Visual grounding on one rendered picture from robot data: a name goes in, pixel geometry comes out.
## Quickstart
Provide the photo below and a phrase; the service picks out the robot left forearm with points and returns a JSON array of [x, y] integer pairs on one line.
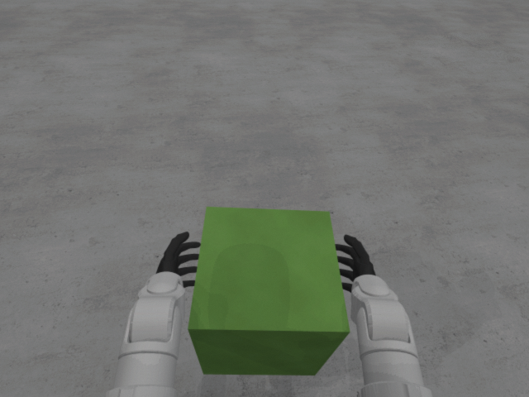
[[150, 344]]

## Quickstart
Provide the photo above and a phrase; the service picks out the carton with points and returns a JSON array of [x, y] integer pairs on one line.
[[268, 297]]

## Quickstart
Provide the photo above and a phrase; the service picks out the robot right forearm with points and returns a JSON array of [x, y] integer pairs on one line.
[[386, 343]]

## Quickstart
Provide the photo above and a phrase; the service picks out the robot right hand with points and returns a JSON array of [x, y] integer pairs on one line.
[[359, 263]]

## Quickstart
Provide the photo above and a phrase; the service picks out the robot left hand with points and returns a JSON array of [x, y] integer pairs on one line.
[[171, 260]]

